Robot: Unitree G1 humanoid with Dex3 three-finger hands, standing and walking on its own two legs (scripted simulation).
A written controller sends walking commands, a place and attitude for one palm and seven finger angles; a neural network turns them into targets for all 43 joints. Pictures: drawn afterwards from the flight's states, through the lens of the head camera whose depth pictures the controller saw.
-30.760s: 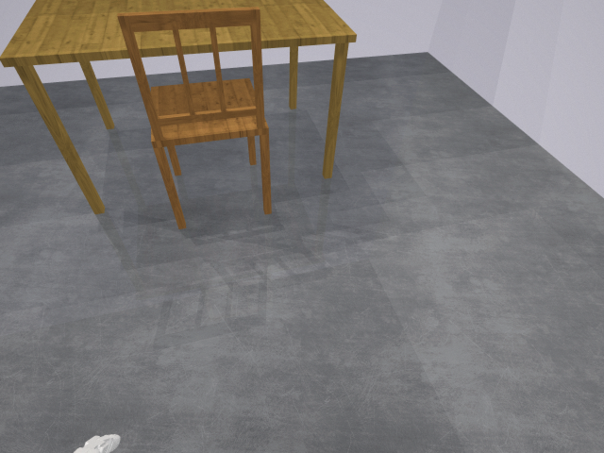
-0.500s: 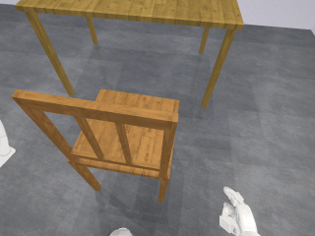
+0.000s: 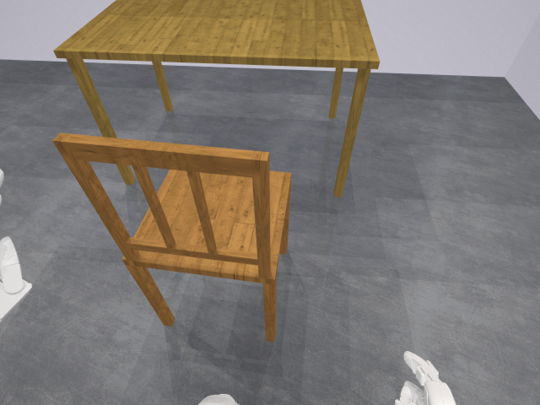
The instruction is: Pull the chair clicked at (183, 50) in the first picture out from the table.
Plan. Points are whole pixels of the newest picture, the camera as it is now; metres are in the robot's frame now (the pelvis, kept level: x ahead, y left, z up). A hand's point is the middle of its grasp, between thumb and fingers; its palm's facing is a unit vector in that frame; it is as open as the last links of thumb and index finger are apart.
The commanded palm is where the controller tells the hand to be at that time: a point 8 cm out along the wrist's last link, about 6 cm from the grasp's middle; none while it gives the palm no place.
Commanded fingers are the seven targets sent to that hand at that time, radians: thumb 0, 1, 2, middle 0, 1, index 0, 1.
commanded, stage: stop stepping back and stand still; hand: left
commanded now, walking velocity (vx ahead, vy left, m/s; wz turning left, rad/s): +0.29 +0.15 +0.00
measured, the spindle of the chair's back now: (156, 209) +0.51 +0.29 -0.07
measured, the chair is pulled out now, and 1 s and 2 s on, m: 0.56 0.56 0.56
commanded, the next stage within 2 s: let the arm hang, fingers relaxed in 1.16 s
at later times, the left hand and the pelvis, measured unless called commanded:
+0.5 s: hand out of the picture +0.12 +0.29 +0.17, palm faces +0.51 -0.74 -0.43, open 7.5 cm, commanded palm +0.06 +0.31 +0.19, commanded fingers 0.00 0.90 0.90 -0.20 -0.30 -0.20 -0.30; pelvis -0.07 +0.00 +0.00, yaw +3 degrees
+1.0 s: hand (17, 331) +0.16 +0.26 +0.15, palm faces +0.40 -0.79 -0.47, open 7.5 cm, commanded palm +0.10 +0.30 +0.19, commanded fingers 0.00 0.90 0.90 -0.20 -0.30 -0.20 -0.30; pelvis -0.03 +0.00 +0.01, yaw +2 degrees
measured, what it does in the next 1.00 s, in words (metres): steps on the spot: left foot, then right foot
